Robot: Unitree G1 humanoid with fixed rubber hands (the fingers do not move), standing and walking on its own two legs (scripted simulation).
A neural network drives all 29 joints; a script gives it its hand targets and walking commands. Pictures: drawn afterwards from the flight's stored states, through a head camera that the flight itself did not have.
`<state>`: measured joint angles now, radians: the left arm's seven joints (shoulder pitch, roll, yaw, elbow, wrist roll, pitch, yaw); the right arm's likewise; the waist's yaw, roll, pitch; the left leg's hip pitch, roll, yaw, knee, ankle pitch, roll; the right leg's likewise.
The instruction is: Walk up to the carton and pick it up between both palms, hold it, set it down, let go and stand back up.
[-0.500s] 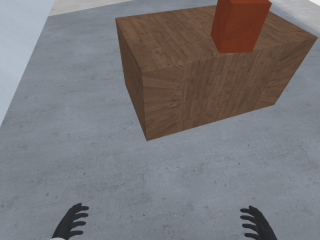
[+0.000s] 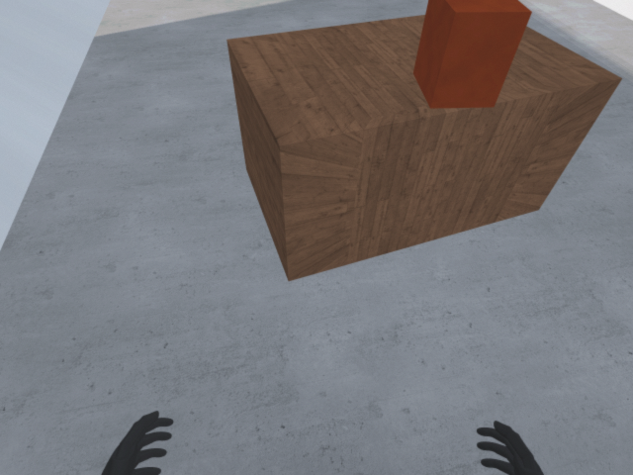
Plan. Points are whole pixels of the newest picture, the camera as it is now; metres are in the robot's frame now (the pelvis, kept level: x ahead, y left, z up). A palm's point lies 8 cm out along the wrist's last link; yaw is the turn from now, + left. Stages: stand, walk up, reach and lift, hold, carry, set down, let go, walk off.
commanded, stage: stand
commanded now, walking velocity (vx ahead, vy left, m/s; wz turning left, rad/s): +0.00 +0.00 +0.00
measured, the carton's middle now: (463, 47) +1.23 -0.39 +0.00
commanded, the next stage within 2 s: none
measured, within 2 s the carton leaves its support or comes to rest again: neither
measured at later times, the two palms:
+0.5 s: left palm out of the picture +0.12 +0.26 -0.08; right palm out of the picture +0.12 -0.25 -0.08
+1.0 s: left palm out of the picture +0.11 +0.26 -0.08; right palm out of the picture +0.12 -0.25 -0.08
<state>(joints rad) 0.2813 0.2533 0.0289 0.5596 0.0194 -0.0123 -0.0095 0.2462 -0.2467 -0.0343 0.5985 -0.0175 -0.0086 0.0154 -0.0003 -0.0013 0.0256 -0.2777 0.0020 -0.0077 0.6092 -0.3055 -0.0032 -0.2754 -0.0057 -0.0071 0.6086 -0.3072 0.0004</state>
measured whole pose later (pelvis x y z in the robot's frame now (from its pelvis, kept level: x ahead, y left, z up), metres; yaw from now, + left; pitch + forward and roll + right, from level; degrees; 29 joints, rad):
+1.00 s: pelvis -0.01 +0.00 +0.00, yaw +0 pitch -2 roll +0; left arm 0.29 0.27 0.02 0.60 0.01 -0.01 -0.01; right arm 0.28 -0.26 -0.02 0.60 -0.02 -0.01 0.01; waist 0.00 0.00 0.03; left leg -0.28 0.00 -0.01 0.58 -0.28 0.00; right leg -0.27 -0.01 -0.01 0.58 -0.28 0.00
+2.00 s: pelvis +0.00 -0.01 +0.00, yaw +1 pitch -2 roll +0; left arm 0.31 0.28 0.01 0.62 0.01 0.00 -0.01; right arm 0.28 -0.27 -0.01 0.66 -0.01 0.00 0.01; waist 0.00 0.00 0.02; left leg -0.26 0.00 -0.02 0.56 -0.28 -0.01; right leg -0.25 0.00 -0.02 0.56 -0.28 -0.01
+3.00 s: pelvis +0.00 -0.01 +0.01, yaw +2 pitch -2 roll +0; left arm 0.33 0.29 0.00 0.66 0.01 0.00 0.00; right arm 0.29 -0.27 -0.01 0.69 -0.01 0.00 0.00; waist 0.00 0.00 0.02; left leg -0.25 0.00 -0.04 0.54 -0.27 -0.01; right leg -0.23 -0.01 -0.04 0.54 -0.28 -0.01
